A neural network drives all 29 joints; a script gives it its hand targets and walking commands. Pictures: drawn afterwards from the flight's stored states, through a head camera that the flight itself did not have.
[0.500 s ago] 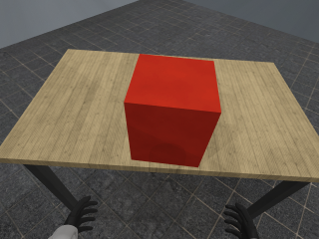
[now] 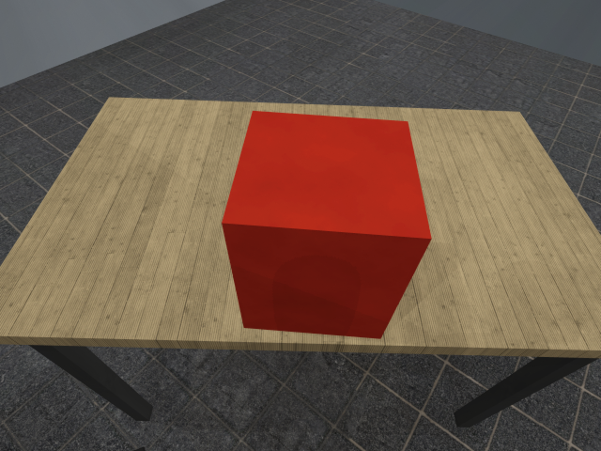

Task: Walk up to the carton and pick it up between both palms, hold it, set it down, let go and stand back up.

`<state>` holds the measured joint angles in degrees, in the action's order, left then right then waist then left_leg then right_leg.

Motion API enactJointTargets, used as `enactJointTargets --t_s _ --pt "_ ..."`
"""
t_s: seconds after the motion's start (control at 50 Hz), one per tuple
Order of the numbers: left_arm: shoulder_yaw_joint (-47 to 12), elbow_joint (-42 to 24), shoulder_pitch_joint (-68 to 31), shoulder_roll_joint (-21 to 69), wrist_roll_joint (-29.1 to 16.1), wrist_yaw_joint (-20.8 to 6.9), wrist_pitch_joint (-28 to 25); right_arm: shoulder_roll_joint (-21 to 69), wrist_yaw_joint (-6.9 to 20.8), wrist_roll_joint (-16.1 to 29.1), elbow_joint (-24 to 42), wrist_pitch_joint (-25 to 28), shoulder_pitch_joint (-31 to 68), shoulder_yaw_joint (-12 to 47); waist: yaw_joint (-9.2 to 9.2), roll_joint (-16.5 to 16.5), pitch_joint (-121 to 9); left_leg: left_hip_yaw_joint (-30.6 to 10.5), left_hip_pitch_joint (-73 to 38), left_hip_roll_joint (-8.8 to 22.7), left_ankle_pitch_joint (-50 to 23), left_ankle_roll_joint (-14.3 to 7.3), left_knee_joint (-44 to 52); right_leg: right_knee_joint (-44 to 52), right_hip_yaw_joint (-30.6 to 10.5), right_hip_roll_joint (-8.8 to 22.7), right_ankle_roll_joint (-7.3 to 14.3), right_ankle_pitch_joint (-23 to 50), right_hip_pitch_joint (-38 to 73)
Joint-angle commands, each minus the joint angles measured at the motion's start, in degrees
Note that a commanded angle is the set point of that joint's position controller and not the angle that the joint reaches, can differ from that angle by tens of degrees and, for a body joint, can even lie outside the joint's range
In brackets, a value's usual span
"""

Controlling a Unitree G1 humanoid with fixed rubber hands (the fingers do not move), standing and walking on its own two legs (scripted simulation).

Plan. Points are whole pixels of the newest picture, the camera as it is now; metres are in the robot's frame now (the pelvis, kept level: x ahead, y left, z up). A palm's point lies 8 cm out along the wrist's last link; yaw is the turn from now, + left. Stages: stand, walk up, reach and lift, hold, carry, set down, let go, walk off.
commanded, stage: stand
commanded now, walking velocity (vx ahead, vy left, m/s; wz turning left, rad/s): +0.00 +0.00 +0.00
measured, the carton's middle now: (320, 231) +0.40 -0.01 +0.07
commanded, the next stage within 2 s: none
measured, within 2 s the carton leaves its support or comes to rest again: neither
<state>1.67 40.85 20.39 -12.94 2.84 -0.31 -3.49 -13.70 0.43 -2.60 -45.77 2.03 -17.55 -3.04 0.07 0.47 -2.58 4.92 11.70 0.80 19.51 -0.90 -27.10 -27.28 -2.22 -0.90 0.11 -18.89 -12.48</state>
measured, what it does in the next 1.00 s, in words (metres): stands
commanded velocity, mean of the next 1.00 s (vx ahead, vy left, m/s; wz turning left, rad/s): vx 0.00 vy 0.00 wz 0.00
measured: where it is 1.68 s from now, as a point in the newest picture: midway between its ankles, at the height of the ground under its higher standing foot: outside the picture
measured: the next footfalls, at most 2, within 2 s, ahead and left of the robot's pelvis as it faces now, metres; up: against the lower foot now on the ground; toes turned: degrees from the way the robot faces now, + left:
none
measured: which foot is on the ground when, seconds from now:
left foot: down 0.00-1.00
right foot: down 0.00-1.00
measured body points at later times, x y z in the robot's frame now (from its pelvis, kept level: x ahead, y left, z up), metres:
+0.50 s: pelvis +0.03 +0.01 -0.01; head +0.04 +0.01 +0.44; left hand +0.04 +0.26 -0.15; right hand +0.02 -0.24 -0.16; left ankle -0.06 +0.10 -0.74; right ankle -0.06 -0.12 -0.74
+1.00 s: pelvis -0.02 +0.00 +0.00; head -0.02 +0.00 +0.45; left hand -0.04 +0.23 -0.16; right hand -0.08 -0.22 -0.16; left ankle -0.06 +0.10 -0.74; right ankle -0.06 -0.12 -0.74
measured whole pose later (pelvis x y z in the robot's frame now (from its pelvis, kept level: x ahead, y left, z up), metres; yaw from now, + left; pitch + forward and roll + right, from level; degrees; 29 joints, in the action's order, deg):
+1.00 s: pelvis -0.02 +0.00 +0.00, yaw -2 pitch -4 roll +1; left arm -0.6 63.8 19.4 -8.3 0.6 2.8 -0.1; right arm -9.3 -2.5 -1.5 -67.8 -1.0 -18.9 0.1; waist 1.1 -0.3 4.1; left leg 7.5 2.8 0.6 18.4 -1.0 -25.1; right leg -27.9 -4.4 -0.8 -0.2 -18.3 -5.7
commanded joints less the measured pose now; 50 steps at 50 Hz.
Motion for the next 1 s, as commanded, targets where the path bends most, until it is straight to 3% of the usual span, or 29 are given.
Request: enactJointTargets --t_s 0.0,0.1,0.12,0.14,0.16,0.18,0.24,0.26,0.28,0.3,0.34,0.36,0.38,0.42,0.46,0.5,0.52,0.54,0.56,0.62,0.64,0.66,0.68,0.7,0.72,0.78,0.84,0.88,0.98 --pt "1.67 -0.62 3.31 -5.83 -0.59 0.59 -0.79 -6.34 -0.47 0.70 0.46 0.50 -3.51 -0.70 0.29 -3.08 -3.95 -3.57 -6.23 5.29 -30.48 -0.96 0.15 0.75 -3.66 5.00 1.43 32.26 1.42" --pt "1.30 3.34 2.35 -6.51 -0.90 1.56 0.21 -6.51 -1.39 1.07 -2.63 -0.53 -4.40 -0.96 0.93 1.34 3.14 -4.09 -6.01 6.39 -35.98 -0.91 -0.39 0.14 -3.62 4.67 1.71 31.94 -1.65" --pt "0.92 4.08 4.73 -4.65 -1.06 1.75 0.31 -5.39 -1.45 0.99 -3.92 -0.66 -3.50 -0.34 -0.32 -3.09 4.52 -3.68 -5.68 6.78 -38.34 -1.16 -0.12 0.10 -3.66 5.10 1.82 31.48 -1.45" --pt "1.17 6.14 5.06 -5.79 -1.19 1.85 0.68 -6.08 -1.50 0.93 -4.55 -1.02 -4.89 -0.77 0.34 -0.71 4.36 -3.40 -7.28 6.69 -39.89 -1.27 0.13 0.13 -3.85 5.05 1.91 30.17 -1.98" --pt "0.93 6.76 6.18 -4.77 -1.48 2.11 0.81 -6.58 -1.73 1.03 -4.86 -0.78 -5.40 -0.83 0.05 -2.07 0.25 -3.47 -8.60 7.07 -42.16 -1.59 -0.28 -0.74 -3.07 5.00 1.78 31.48 1.66" --pt "0.93 7.44 5.51 -5.05 -1.72 2.25 0.86 -5.65 -1.82 1.48 -4.99 -0.62 -4.10 -0.48 -0.27 0.88 2.10 -3.87 -7.97 7.24 -47.07 -1.35 0.01 -2.14 -2.39 4.63 1.82 32.89 1.43" --pt "0.63 9.69 7.25 -3.81 -1.86 2.68 0.77 -6.69 -2.06 1.28 -7.09 -0.78 -4.30 -0.53 -0.98 -3.39 0.95 -2.23 -12.18 6.93 -48.52 -1.43 -1.35 -1.10 -2.93 5.34 1.31 34.33 0.31" --pt "0.86 9.83 5.23 -4.29 -1.86 2.60 0.62 -7.61 -2.34 1.28 -8.22 -1.04 -4.82 -0.67 0.15 -1.93 0.88 -2.14 -11.77 7.21 -50.43 -1.06 -1.28 -1.46 -2.64 5.05 1.42 35.36 1.17" --pt "1.06 9.84 6.06 -5.24 -1.85 3.03 0.47 -8.08 -2.49 1.14 -8.73 -1.32 -5.52 -0.74 -0.01 -4.12 -0.98 -1.48 -14.96 7.02 -54.64 -1.13 -2.45 -2.34 -2.85 4.87 1.60 36.98 0.43" --pt "1.75 10.96 6.15 -7.02 -2.03 3.05 0.51 -7.00 -2.71 1.21 -9.50 -1.05 -6.54 -0.46 0.57 0.07 -2.26 -1.14 -16.87 7.50 -58.10 -1.19 -3.05 -3.75 -1.25 4.25 1.62 39.09 0.66" --pt "1.67 11.20 2.92 -6.23 -1.91 3.25 0.70 -6.47 -3.01 1.59 -11.64 -1.49 -7.61 0.03 1.87 -1.99 1.47 -1.12 -11.81 7.16 -58.69 -1.00 -2.52 -3.42 -0.41 3.95 1.48 36.22 2.22" --pt "1.42 12.67 6.62 -4.75 -1.97 3.40 1.03 -5.87 -2.86 1.19 -11.86 -1.73 -5.18 -0.28 0.23 -0.16 3.12 -0.97 -12.15 6.47 -52.63 -0.91 -3.38 -2.35 -1.25 4.13 1.24 38.17 0.26" --pt "0.72 14.40 6.26 -2.76 -1.70 3.48 1.61 -5.32 -2.77 1.23 -12.24 -2.16 -4.40 -0.13 0.56 1.48 4.54 -0.55 -12.38 6.48 -47.37 -0.36 -1.78 -1.91 -2.55 5.06 1.90 39.85 -0.14" --pt "0.34 14.85 5.82 -1.96 -2.39 3.21 2.21 -3.36 -2.65 1.65 -13.77 -2.36 -7.56 0.86 1.50 -1.09 5.95 -1.36 -11.40 7.03 -44.97 -0.97 -0.04 -0.92 -2.47 4.86 1.47 31.45 0.10" --pt "0.50 14.91 5.26 -3.16 -1.85 3.15 2.23 -3.18 -2.65 0.89 -14.68 -2.74 -5.29 1.19 0.52 -3.65 11.11 -1.20 -7.74 6.12 -36.91 -0.51 1.58 0.11 -3.66 5.54 1.57 30.12 -0.17" --pt "0.98 16.30 5.35 -4.56 -1.82 3.60 2.26 -3.91 -2.75 0.74 -16.24 -2.27 -8.00 1.21 1.02 2.38 8.11 -2.66 -9.59 6.98 -41.72 -0.93 0.82 -1.20 -3.59 5.74 2.03 35.09 2.13" --pt "0.50 16.41 6.68 -2.05 -2.04 3.40 2.20 -4.60 -3.18 0.81 -17.13 -2.42 -8.27 0.96 -0.03 -0.02 7.39 -1.88 -11.15 7.02 -41.43 -0.78 0.60 -0.79 -4.03 6.29 1.94 34.13 1.50" --pt "-0.19 16.34 8.72 -1.65 -2.58 3.38 2.52 -4.68 -3.10 1.24 -17.19 -2.69 -8.02 1.01 0.05 -0.92 4.88 -1.63 -13.13 7.06 -40.12 -1.06 0.59 -0.84 -4.62 6.31 2.14 33.13 0.67" --pt "0.38 17.42 5.44 -4.04 -2.40 3.60 2.40 -4.03 -3.06 1.26 -17.49 -2.69 -7.55 1.14 1.48 1.82 4.28 -2.19 -14.31 7.25 -40.46 -1.14 1.01 -0.40 -3.52 5.42 2.04 32.43 0.64" --pt "0.64 17.84 3.75 -3.94 -2.09 3.80 2.49 -3.43 -3.02 0.65 -17.81 -2.38 -6.98 1.43 1.40 -1.57 5.18 -2.06 -13.17 6.84 -44.59 -0.65 0.33 -0.96 -3.50 5.41 1.68 34.42 2.42" --pt "0.61 18.84 5.98 -3.39 -2.33 3.93 2.58 -1.73 -2.96 0.85 -18.92 -2.39 -6.94 1.80 0.24 -2.99 4.79 -1.86 -13.14 7.15 -45.06 -0.53 0.00 -0.57 -3.35 5.33 1.46 33.69 3.83" --pt "0.62 19.40 8.19 -3.67 -2.57 3.77 2.51 -2.53 -3.08 0.85 -19.23 -2.36 -7.30 1.67 0.08 -4.38 2.64 -1.67 -14.27 6.97 -43.31 -0.78 0.35 -0.37 -2.97 5.49 1.46 32.84 5.03" --pt "0.18 20.43 7.56 -3.60 -2.29 3.88 2.49 -3.73 -3.09 1.34 -19.37 -2.38 -7.76 1.30 1.09 -0.20 6.70 -2.11 -12.84 6.52 -42.26 -0.24 1.11 -0.76 -3.17 5.68 1.42 34.53 3.21" --pt "0.25 20.03 6.32 -2.41 -2.17 3.80 2.56 -3.05 -3.23 0.97 -19.82 -2.45 -8.07 1.39 0.84 0.87 6.21 -2.15 -12.40 6.56 -36.88 -0.35 1.59 0.35 -3.67 5.80 1.64 31.82 2.66" --pt "0.21 19.72 5.29 -1.75 -2.25 3.51 2.76 -1.25 -3.41 0.86 -20.48 -3.07 -7.01 1.94 0.45 -3.59 6.72 -1.52 -12.51 6.52 -35.85 -0.25 1.99 0.81 -3.57 5.63 1.83 28.81 2.62" --pt "-1.03 21.13 4.19 0.81 -2.02 3.34 3.34 -1.23 -3.28 0.84 -20.29 -3.86 -5.03 1.99 0.93 -0.73 11.83 -1.79 -9.92 6.03 -24.17 0.13 4.05 2.37 -4.63 4.88 1.36 24.65 -1.73" --pt "-1.04 21.96 4.65 -0.06 -2.13 3.58 3.42 -1.13 -3.20 1.19 -21.75 -3.63 -8.11 2.45 1.23 3.04 11.77 -2.63 -8.50 5.90 -20.34 0.07 4.48 2.87 -4.67 4.88 1.20 24.18 -0.59" --pt "-1.16 22.19 5.23 -1.03 -2.16 3.48 3.17 -1.71 -3.15 1.30 -22.08 -3.38 -7.92 2.15 0.88 -1.26 11.27 -1.99 -10.25 5.83 -21.19 -0.44 5.03 3.83 -5.98 5.08 1.45 21.60 -1.30" --pt "-1.50 23.40 3.73 -0.49 -2.40 3.18 3.16 -1.53 -2.96 1.25 -22.25 -2.78 -7.02 2.23 1.47 1.92 9.19 -2.85 -10.09 5.80 -15.39 -0.08 6.31 4.65 -6.00 4.88 1.36 20.35 -0.68"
